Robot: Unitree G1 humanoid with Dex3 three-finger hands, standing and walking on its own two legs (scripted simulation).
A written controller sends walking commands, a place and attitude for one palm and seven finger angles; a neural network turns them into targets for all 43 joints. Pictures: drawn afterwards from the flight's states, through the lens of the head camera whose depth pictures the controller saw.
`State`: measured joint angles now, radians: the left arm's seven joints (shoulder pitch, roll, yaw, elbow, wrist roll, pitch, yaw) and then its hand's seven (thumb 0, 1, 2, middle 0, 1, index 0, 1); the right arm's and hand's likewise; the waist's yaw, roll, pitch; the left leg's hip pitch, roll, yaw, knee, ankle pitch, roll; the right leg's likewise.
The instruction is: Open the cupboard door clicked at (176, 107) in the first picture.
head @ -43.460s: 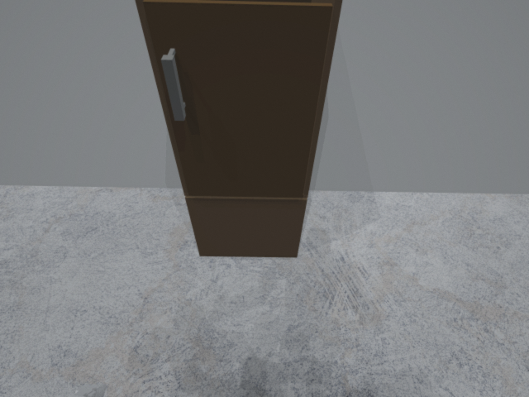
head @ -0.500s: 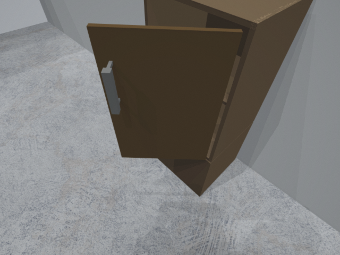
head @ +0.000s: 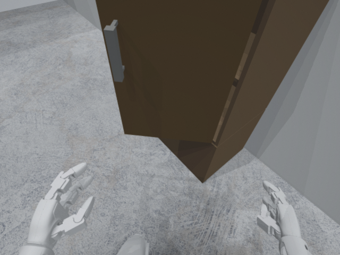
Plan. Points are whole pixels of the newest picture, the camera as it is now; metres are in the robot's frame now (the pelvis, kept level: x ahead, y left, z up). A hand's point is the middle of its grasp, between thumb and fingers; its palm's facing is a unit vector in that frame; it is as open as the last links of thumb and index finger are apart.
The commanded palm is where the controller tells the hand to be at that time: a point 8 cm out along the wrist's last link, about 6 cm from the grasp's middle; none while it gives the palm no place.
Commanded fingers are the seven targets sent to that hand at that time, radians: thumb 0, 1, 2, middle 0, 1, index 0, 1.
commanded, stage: raise the hand with hooked fingers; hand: left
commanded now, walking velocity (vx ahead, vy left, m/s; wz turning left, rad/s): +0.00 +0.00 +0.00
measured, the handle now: (117, 52) +0.59 +0.21 +0.15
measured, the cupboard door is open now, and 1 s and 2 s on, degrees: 44 44 44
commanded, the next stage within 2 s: move the hooked fingers beside the handle in 1.68 s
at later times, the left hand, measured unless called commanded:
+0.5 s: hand (61, 178) +0.24 +0.24 +0.10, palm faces +0.01 -1.00 -0.07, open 11.6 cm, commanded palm +0.21 +0.29 +0.10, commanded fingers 0.00 -0.20 0.43 -0.28 -1.00 -0.28 -1.00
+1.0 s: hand (31, 141) +0.28 +0.29 +0.16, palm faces +0.03 -1.00 -0.06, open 13.8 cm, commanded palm +0.25 +0.34 +0.16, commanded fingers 0.00 -0.50 0.30 -0.30 -1.20 -0.30 -1.20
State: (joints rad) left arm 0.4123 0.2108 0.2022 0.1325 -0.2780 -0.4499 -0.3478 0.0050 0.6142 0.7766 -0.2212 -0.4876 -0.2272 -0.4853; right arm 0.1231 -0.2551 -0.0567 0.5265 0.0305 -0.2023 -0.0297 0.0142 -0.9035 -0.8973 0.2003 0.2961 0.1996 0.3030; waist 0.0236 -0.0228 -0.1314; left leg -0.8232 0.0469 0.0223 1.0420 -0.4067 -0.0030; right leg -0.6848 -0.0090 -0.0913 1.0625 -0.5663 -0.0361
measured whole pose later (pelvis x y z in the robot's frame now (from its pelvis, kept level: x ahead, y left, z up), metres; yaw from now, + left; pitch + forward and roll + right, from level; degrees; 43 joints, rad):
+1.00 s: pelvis +0.01 +0.03 +0.05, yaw +1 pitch +3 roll -2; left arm 0.01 0.40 0.37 0.24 -0.34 -0.14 -0.44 -0.01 -0.47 0.32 -0.30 -1.18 -0.30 -1.18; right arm 0.24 -0.25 0.07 0.58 0.06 -0.22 -0.09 0.02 -0.90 -0.90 0.20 0.30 0.20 0.30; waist 0.03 0.03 -0.05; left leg -0.49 0.02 0.03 0.71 -0.28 0.03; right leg -0.34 -0.01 -0.09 0.68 -0.40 0.00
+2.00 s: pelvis +0.01 +0.00 +0.06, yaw +0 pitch +3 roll -1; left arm -0.25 0.45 0.41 0.53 -0.32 -0.13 -0.49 -0.02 -0.50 0.30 -0.30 -1.20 -0.30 -1.20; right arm 0.26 -0.29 0.05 0.63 0.07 -0.19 -0.11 0.02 -0.90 -0.90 0.20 0.30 0.20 0.30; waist 0.01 0.03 -0.04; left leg -0.46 0.04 0.02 0.65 -0.25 0.00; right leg -0.32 0.01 -0.09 0.64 -0.38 -0.03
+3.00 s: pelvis +0.02 +0.02 +0.04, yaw -2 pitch +13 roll -2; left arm -0.80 0.66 0.47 1.15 -0.18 -0.27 -0.47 -0.02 -0.50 0.30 -0.30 -1.20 -0.30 -1.20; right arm 0.39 -0.30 0.04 0.65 0.04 0.00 -0.07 0.01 -0.90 -0.90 0.20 0.30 0.20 0.30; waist -0.11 0.01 -0.07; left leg -0.70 0.05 0.05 0.79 -0.31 0.03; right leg -0.56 0.02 -0.06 0.74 -0.41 -0.01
